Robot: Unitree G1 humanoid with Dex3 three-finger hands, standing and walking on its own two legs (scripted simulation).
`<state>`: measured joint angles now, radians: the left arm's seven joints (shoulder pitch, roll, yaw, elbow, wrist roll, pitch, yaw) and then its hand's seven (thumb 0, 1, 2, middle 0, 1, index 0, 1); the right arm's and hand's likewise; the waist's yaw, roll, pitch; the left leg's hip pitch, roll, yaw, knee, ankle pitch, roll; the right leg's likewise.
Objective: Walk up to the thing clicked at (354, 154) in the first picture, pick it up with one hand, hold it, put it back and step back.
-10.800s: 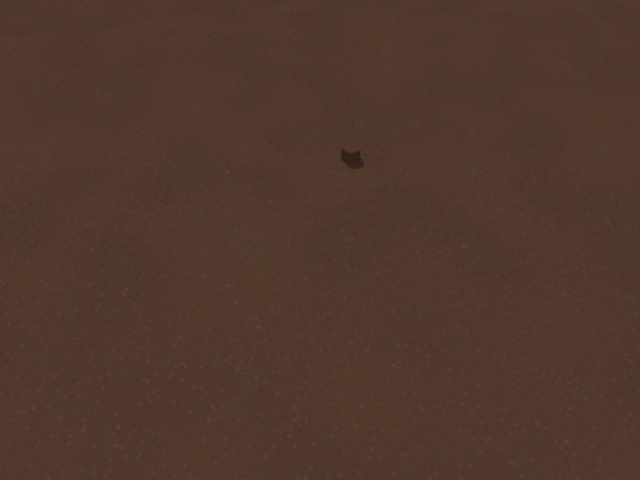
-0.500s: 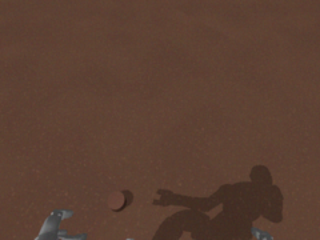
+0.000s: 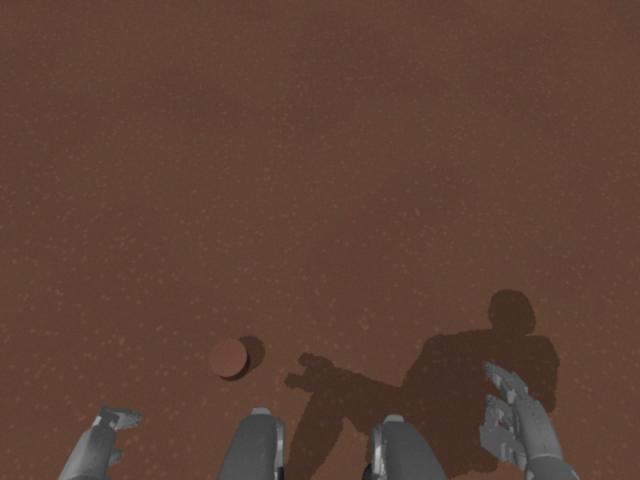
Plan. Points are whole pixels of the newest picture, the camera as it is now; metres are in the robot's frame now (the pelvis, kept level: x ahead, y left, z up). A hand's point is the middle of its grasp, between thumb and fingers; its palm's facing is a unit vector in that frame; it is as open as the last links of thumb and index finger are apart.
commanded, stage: rise first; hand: left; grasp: from above
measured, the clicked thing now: (230, 360) +0.38 +0.24 -0.62
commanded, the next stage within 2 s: approach in 1.92 s
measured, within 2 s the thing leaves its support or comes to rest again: neither
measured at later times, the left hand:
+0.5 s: hand (165, 412) +0.23 +0.29 -0.32, palm faces -0.42 -0.43 -0.80, open 14.0 cm
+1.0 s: hand (181, 388) +0.28 +0.30 -0.43, palm faces -0.47 -0.15 -0.87, open 14.2 cm
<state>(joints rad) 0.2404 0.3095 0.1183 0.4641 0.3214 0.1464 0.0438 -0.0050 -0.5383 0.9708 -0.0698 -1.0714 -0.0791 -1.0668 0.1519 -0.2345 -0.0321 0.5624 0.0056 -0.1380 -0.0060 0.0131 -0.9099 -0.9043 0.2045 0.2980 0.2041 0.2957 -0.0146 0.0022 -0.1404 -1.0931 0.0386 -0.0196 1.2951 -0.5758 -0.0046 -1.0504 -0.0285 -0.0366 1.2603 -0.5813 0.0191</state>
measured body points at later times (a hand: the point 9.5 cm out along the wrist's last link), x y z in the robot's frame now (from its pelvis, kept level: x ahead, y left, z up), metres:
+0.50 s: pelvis -0.06 -0.01 -0.18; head +0.13 +0.01 +0.23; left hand +0.25 +0.31 -0.28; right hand +0.13 -0.28 -0.30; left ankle +0.02 +0.12 -0.62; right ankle +0.01 -0.14 -0.62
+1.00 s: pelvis -0.09 +0.00 -0.28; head +0.12 +0.05 +0.12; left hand +0.30 +0.31 -0.38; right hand +0.01 -0.28 -0.39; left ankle +0.02 +0.12 -0.62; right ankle +0.01 -0.13 -0.62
